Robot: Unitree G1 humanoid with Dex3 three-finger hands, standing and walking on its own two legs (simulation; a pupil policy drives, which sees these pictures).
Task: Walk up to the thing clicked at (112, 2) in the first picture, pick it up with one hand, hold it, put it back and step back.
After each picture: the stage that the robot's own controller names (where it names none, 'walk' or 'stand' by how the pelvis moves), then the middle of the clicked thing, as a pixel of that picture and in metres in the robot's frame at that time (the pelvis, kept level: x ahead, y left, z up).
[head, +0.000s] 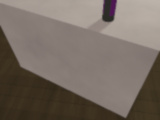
stand; out of the picture +0.82 -0.11 +0.12
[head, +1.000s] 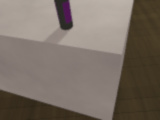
walk; (62, 4) +0.71 +0.16 +0.14
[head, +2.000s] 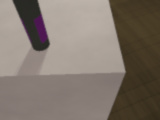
stand; (32, 18) +0.50 +0.19 +0.16
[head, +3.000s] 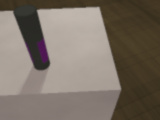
stand; (35, 41) +0.47 +0.20 +0.12
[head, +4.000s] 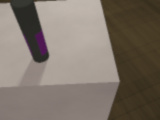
stand; (33, 33) +0.50 +0.21 +0.12
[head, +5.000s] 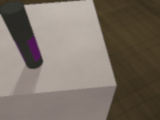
stand; (25, 40) +0.46 +0.23 +0.12
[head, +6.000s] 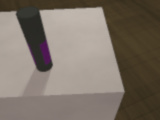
stand; (37, 43) +0.46 +0.19 +0.12
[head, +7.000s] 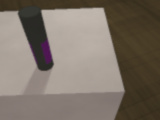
stand; (38, 42) +0.47 +0.19 +0.12
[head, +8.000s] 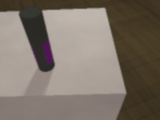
rise first; (40, 43) +0.47 +0.19 +0.12
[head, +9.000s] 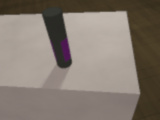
rise first; (59, 41) +0.50 +0.16 +0.12
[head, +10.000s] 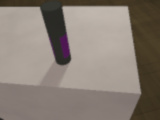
go down; (58, 36) +0.49 +0.16 +0.12
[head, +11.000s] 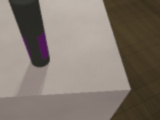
go down; (33, 35) +0.46 +0.15 +0.14
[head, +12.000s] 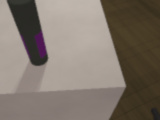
close in; (31, 34) +0.48 +0.15 +0.14
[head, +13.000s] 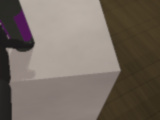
close; (11, 15) +0.49 +0.17 +0.17
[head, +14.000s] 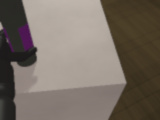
lift; (16, 29) +0.46 +0.19 +0.17
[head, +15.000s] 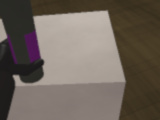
lift; (22, 37) +0.34 +0.17 +0.28
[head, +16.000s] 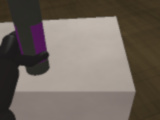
hold; (29, 29) +0.35 +0.16 +0.29
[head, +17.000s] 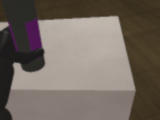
hold; (24, 25) +0.34 +0.17 +0.31
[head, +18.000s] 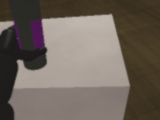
crouch; (28, 25) +0.37 +0.15 +0.30
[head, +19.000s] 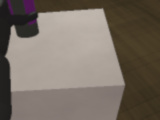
crouch; out of the picture +0.48 +0.17 +0.33
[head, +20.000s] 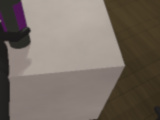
lower; (9, 7) +0.52 +0.18 +0.18
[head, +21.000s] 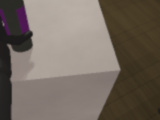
lower; (13, 11) +0.52 +0.17 +0.18
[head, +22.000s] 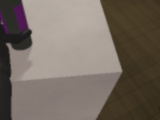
lower; (11, 9) +0.52 +0.18 +0.18
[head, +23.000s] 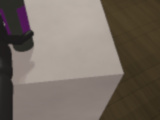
lower; (13, 11) +0.52 +0.17 +0.17
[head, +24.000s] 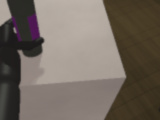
open; (25, 18) +0.50 +0.16 +0.17
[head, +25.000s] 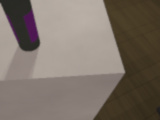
rise; (20, 14) +0.48 +0.16 +0.17
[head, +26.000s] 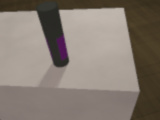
sink last; (55, 38) +0.48 +0.16 +0.15
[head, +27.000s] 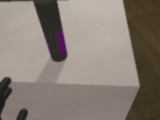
stand; (53, 32) +0.49 +0.16 +0.14
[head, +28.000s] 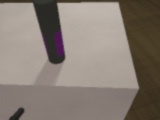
stand; (51, 33) +0.48 +0.15 +0.15
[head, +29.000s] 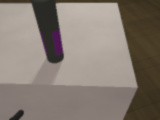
stand; (50, 32) +0.48 +0.15 +0.16
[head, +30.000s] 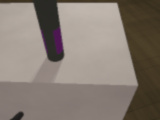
stand; (50, 30) +0.49 +0.15 +0.17
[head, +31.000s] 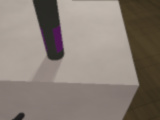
stand; (50, 28) +0.48 +0.15 +0.17
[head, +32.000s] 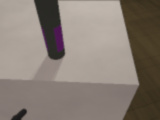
stand; (51, 28) +0.49 +0.15 +0.17
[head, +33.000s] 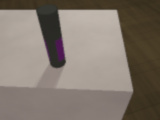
stand; (53, 40) +0.49 +0.15 +0.12
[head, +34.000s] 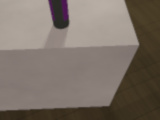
walk; out of the picture +0.61 +0.12 +0.14
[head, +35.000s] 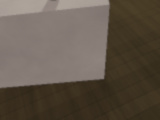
walk; out of the picture +0.92 +0.22 +0.13
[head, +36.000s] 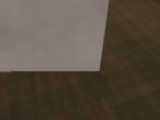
stand; out of the picture +1.14 +0.18 +0.13
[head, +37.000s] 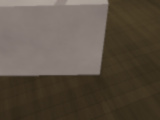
stand; out of the picture +1.14 +0.17 +0.12
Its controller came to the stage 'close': yes
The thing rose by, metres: 0.21
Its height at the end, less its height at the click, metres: +0.00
